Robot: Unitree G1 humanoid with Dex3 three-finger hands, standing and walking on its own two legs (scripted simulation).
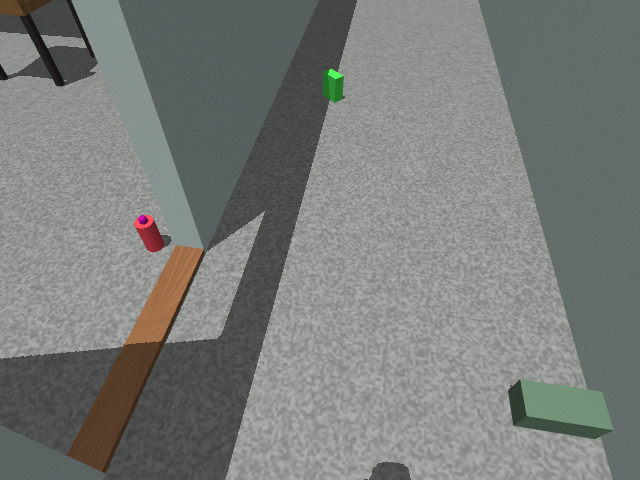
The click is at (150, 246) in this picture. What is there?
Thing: necked bottle
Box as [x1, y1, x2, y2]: [134, 215, 163, 251]
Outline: 139,216 135,220 134,224 144,244 150,251 159,250 163,246 163,241 152,217 149,215
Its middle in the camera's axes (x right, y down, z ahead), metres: -0.68 -0.03 +1.55
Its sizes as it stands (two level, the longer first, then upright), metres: 0.072 0.072 0.174
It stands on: the floor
